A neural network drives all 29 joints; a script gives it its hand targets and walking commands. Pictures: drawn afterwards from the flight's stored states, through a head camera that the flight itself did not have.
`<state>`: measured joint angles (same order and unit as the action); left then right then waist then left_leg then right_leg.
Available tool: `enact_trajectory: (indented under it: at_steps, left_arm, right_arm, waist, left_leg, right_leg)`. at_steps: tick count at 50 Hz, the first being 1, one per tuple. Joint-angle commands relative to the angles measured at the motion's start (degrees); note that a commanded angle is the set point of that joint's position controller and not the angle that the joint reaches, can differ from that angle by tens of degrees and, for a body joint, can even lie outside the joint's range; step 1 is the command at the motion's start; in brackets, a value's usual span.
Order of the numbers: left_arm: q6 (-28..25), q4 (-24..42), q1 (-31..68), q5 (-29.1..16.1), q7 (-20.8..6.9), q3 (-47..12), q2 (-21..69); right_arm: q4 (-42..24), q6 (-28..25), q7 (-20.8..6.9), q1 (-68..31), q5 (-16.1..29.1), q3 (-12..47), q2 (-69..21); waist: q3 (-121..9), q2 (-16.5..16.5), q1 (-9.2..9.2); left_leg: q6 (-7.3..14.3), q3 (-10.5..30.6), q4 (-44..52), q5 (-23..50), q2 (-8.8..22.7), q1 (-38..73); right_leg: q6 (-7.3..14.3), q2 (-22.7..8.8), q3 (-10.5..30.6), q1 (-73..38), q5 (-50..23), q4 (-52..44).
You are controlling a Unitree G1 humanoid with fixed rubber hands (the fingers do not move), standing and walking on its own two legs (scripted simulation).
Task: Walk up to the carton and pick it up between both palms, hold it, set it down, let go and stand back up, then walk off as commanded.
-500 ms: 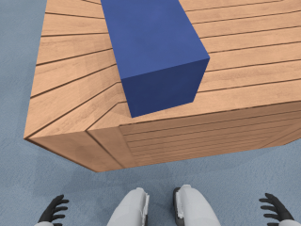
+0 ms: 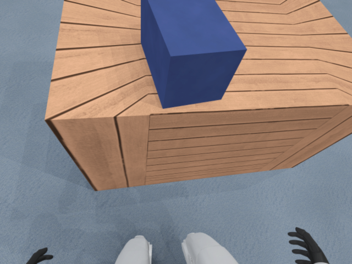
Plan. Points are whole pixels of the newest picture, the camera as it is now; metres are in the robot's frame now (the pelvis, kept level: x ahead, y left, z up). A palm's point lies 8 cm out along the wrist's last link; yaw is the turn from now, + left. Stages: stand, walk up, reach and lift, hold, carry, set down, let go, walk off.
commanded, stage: walk off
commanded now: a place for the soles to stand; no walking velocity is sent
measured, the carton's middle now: (183, 45) +0.68 -0.01 +0.04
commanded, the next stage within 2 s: none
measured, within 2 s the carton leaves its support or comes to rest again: neither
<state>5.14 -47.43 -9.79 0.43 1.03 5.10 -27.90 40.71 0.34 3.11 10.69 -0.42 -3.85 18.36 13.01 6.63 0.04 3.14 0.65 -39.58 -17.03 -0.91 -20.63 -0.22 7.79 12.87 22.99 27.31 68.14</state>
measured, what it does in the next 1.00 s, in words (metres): walks backwards: right foot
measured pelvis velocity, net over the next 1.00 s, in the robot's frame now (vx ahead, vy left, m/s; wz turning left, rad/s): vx -0.17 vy -0.12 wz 0.18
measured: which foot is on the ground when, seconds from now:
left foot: down 0.00-0.34, up 0.36-1.00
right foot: up 0.00-0.26, down 0.28-1.00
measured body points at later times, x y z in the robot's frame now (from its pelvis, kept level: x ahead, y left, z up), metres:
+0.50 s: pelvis -0.12 -0.11 -0.01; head -0.13 -0.16 +0.44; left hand -0.07 +0.20 -0.10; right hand -0.04 -0.44 -0.14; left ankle -0.08 +0.06 -0.65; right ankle -0.09 -0.19 -0.72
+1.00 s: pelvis -0.17 -0.12 +0.01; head -0.16 -0.12 +0.46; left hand -0.13 +0.20 -0.10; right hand -0.11 -0.45 -0.10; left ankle -0.17 +0.00 -0.71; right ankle -0.08 -0.19 -0.72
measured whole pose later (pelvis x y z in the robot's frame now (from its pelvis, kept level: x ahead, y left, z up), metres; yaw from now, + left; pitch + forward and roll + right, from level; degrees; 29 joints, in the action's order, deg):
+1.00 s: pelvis -0.17 -0.12 +0.01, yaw +10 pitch -3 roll -2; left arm -2.3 -51.3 -12.6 1.5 -0.8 4.4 -21.7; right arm 53.3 -0.3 -2.1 20.7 -2.0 -5.7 23.3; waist 4.7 -1.3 1.8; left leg 3.2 3.5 -39.9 -26.1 1.3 -16.5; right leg 5.2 1.7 -10.3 15.5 9.1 26.9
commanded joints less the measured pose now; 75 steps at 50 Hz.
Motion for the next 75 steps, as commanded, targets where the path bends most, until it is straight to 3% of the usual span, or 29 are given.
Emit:
enact_trajectory:
  at_steps: [1,7,11,12,13,14,15,16,17,21,23,27,33,42,47,49,50,51,52,53,55,58,61,67,70,72,73,74,75]
  left_arm:
    - [-2.17,3.29,-3.03,0.34,-0.21,1.10,-7.44]
    - [-2.57,1.83,-5.56,0.62,-0.74,1.50,-7.89]
    - [-2.67,-1.18,-11.99,1.09,-2.06,2.23,-6.85]
    - [-2.92,-1.35,-13.00,1.14,-1.96,2.64,-6.74]
    - [-3.23,-1.30,-13.06,1.39,-2.05,2.98,-6.23]
    - [-3.64,-0.17,-13.63,2.02,-1.69,3.32,-8.64]
    - [-4.13,2.17,-8.98,2.36,-1.13,3.60,-12.43]
    - [-3.94,3.07,-3.79,1.85,-1.10,4.63,-14.98]
    - [-3.98,4.36,2.13,2.09,-0.84,4.61,-14.38]
    - [-6.03,5.51,7.98,1.57,0.20,3.55,-7.86]
    - [-6.65,5.28,6.72,1.27,-0.10,4.09,-7.73]
    - [-7.45,3.45,2.13,1.61,-0.27,3.59,-6.32]
    - [-8.47,1.96,-0.25,1.05,-0.31,4.52,-8.77]
    - [-9.20,1.40,-2.55,0.97,-0.60,4.31,-9.42]
    - [-8.69,1.13,0.27,0.75,-1.22,3.44,-10.39]
    - [-7.83,1.79,4.08,0.92,-1.53,2.98,-9.10]
    - [-7.59,1.52,5.08,0.79,-1.38,2.66,-8.24]
    - [-7.20,0.99,3.23,0.63,-1.35,2.18,-6.81]
    - [-7.05,1.73,2.17,-0.09,-1.50,1.75,-5.03]
    - [-7.17,0.94,0.57,-0.53,-1.60,1.90,-6.02]
    - [-7.74,-1.25,-3.34,-0.24,-1.60,1.65,-7.34]
    - [-7.15,-3.54,-5.33,-0.03,-1.63,2.56,-8.86]
    - [-7.83,-2.48,-5.36,-0.03,-1.83,1.94,-8.33]
    - [-10.13,-0.94,-5.93,0.53,-1.64,1.28,-6.24]
    - [-11.19,-2.81,-11.88,-0.03,-0.77,0.71,-4.44]
    - [-11.66,-5.55,-22.51,0.24,0.68,2.33,-8.19]
    - [-11.85,-4.39,-23.17,0.57,1.71,2.67,-12.30]
    - [-11.65,-4.09,-20.35,0.75,1.95,2.66,-13.73]
    - [-11.31,-3.97,-18.63,0.14,1.68,2.41,-14.69]
  right_arm:
    - [-2.80,-1.15,-0.07,6.27,-0.15,-5.73,17.86]
    - [-2.11,-0.99,-0.56,2.15,-0.03,-5.61,19.49]
    - [-1.90,0.54,-1.55,-2.73,-0.74,-5.73,20.64]
    - [-1.91,0.80,-1.39,-4.09,-0.31,-5.27,20.35]
    - [-1.86,0.98,-1.02,-4.97,-0.74,-5.15,18.49]
    - [-1.81,1.12,-0.79,-3.65,-0.24,-4.69,16.87]
    - [-1.27,1.14,-0.50,-3.44,0.48,-4.00,14.28]
    - [-0.79,0.68,-0.12,-3.93,-0.20,-4.80,16.71]
    - [0.96,1.02,-0.33,-2.04,-0.29,-5.21,17.12]
    - [5.09,0.47,-1.16,5.37,0.96,-3.81,15.79]
    - [5.82,0.37,-1.62,6.13,0.90,-3.50,15.66]
    - [6.62,-0.69,-2.18,4.54,0.40,-3.65,15.63]
    - [8.07,-0.73,-3.45,9.15,-0.34,-3.71,16.72]
    - [8.34,-1.28,-4.36,12.58,-1.36,-4.52,15.80]
    - [9.89,-1.96,-4.72,14.37,-1.79,-4.76,15.47]
    - [11.21,-1.84,-4.81,20.10,-2.01,-5.67,16.42]
    - [11.81,-1.88,-4.55,20.92,-2.18,-5.77,17.28]
    - [10.68,-1.86,-4.42,18.71,-2.26,-5.57,17.89]
    - [8.96,-2.03,-4.05,15.66,-2.97,-5.45,20.54]
    - [6.45,-2.24,-3.86,8.32,-2.21,-5.36,23.05]
    - [5.09,-2.94,-3.44,1.60,-2.56,-4.36,21.33]
    - [4.78,-3.34,-3.27,0.95,-2.81,-4.16,22.20]
    - [4.93,-3.73,-3.72,3.68,-2.41,-4.29,22.11]
    - [5.27,-3.14,-4.78,9.39,-2.33,-4.96,21.36]
    - [3.40,-2.07,-5.11,5.56,-1.97,-5.06,20.62]
    - [1.68,-1.18,-5.36,-0.24,-1.64,-3.37,16.05]
    - [-0.34,-1.20,-5.32,-0.35,-1.07,-2.64,14.62]
    - [-0.03,-0.83,-5.05,0.77,-0.39,-2.36,14.12]
    - [0.89,-0.37,-4.96,0.81,-0.78,-2.61,14.98]
  waist:
    - [-18.34,-18.64,3.60]
    - [-17.14,-17.62,2.17]
    - [-14.92,-22.81,-0.96]
    - [-14.71,-20.65,-2.41]
    - [-12.85,-15.39,-3.53]
    - [-11.70,-6.07,-3.73]
    - [-7.51,4.96,-3.64]
    - [-4.63,-0.58,-3.51]
    - [-1.56,0.32,-1.24]
    - [-3.17,1.66,2.22]
    - [-5.25,3.62,1.86]
    - [-4.54,4.94,-0.70]
    - [-8.12,4.89,-0.11]
    - [-11.65,-2.09,0.33]
    - [-12.00,-2.06,2.73]
    - [-13.60,-4.70,6.83]
    - [-12.28,-8.36,7.40]
    - [-10.81,-15.60,6.65]
    - [-6.81,-23.66,5.97]
    - [-4.57,-24.14,4.20]
    - [-1.44,-19.39,-0.09]
    - [-2.00,-19.38,-0.01]
    - [-0.18,-17.63,1.76]
    - [-6.90,-18.52,4.10]
    - [-12.07,-14.87,0.35]
    - [-14.25,-1.14,-6.73]
    - [-13.59,4.31,-6.37]
    - [-12.73,4.85,-2.67]
    - [-12.18,1.39,-2.51]
  left_leg:
    - [3.50,23.23,16.23,8.87,16.67,23.37]
    - [8.92,23.56,16.74,0.35,18.64,13.94]
    - [3.64,14.29,19.53,-15.97,13.02,-1.25]
    - [2.41,12.72,18.00,-17.43,11.35,-5.73]
    - [1.31,10.20,10.29,-16.96,8.82,-9.57]
    - [-0.32,5.89,-2.55,-18.58,1.70,-13.94]
    - [-1.88,5.10,-19.61,-18.34,-7.83,-17.30]
    - [-1.78,11.18,-23.91,-18.43,-6.38,-11.90]
    - [-1.35,12.67,-27.81,-15.77,-5.45,-9.40]
    - [-1.58,13.68,-29.79,-5.71,-6.28,-12.33]
    - [-3.15,12.43,-25.42,-5.61,-5.78,-14.21]
    - [-4.26,12.45,-21.18,-4.88,-3.84,-11.82]
    - [-2.77,10.21,-14.59,-9.85,-2.72,-11.32]
    - [-0.39,5.45,-5.22,-10.37,1.93,-9.03]
    - [0.72,1.46,3.42,-7.09,3.78,2.76]
    - [1.36,-2.25,8.00,-3.06,1.48,17.98]
    - [2.48,-0.75,10.55,-4.27,1.93,20.74]
    - [3.36,7.82,14.73,-11.26,5.17,19.71]
    - [5.96,22.31,24.74,-28.33,12.43,10.17]
    - [10.83,36.13,36.48,-44.68,22.18,-4.49]
    - [12.28,29.02,34.60,-34.82,21.06,-9.87]
    - [8.21,22.68,30.76,-26.16,17.17,-2.79]
    - [7.96,22.60,29.31,-21.28,16.42,2.69]
    - [10.60,17.67,21.79,-3.28,15.47,14.75]
    - [8.11,10.09,12.89,7.80,11.78,13.39]
    - [2.66,0.54,-8.23,16.02,5.91,-2.37]
    - [0.40,-0.51,-14.63,6.05,1.85,-14.43]
    - [-1.35,-1.14,-16.55,-6.12,0.27,-20.32]
    - [-1.30,2.02,-16.21,-8.21,2.55,-19.88]
  right_leg:
    - [-0.04,-2.34,-0.73,9.70,2.89,-7.12]
    - [1.26,-4.75,-4.82,2.23,5.59,-12.65]
    - [3.04,-5.62,-12.55,-13.40,0.37,-29.15]
    - [3.69,-5.62,-12.39,-17.71,-1.91,-33.22]
    - [5.23,-7.95,-6.89,-17.45,3.57,-39.33]
    - [7.49,-13.58,5.24,-15.77,14.84,-48.71]
    - [9.41,-24.08,23.90,-5.30,19.22,-56.56]
    - [11.63,-28.12,29.85,7.92,26.50,-59.33]
    - [11.88,-27.77,28.24,13.46,31.64,-59.72]
    - [3.64,-16.96,8.85,-0.18,13.56,-55.11]
    - [1.92,-18.35,10.20,-5.78,19.57,-57.25]
    - [4.18,-21.47,12.93,-8.10,19.21,-59.37]
    - [4.14,-23.15,11.11,-15.32,18.78,-62.27]
    - [9.62,-26.44,6.69,-19.88,10.60,-61.06]
    - [10.91,-24.32,0.28,-10.14,11.01,-57.96]
    - [7.96,-18.97,-6.28,3.05,14.99,-54.83]
    - [5.85,-16.75,-8.70,8.25,14.37,-49.72]
    - [4.44,-13.54,-10.60,11.93,13.89,-40.14]
    - [2.47,-7.31,-12.58,11.51,10.62,-26.68]
    - [0.04,-4.32,-11.71,2.78,2.19,-12.06]
    - [1.18,-7.41,-8.43,-2.89,-2.10,-8.50]
    - [1.45,-6.21,-7.05,4.20,-3.82,-5.97]
    - [0.47,-5.97,-7.41,8.52,-3.33,-7.35]
    - [0.81,-9.38,-11.22,7.55,1.76,-28.32]
    - [1.65,-8.38,-15.75,-3.85,-7.77,-44.68]
    - [3.25,-12.85,-6.02,-23.81,-14.09,-51.98]
    - [5.22,-19.06,8.23,-29.77,-22.55,-50.24]
    - [7.15,-25.30,15.99,-31.23,-30.83,-49.45]
    - [10.73,-28.15,17.94,-28.05,-28.72,-49.18]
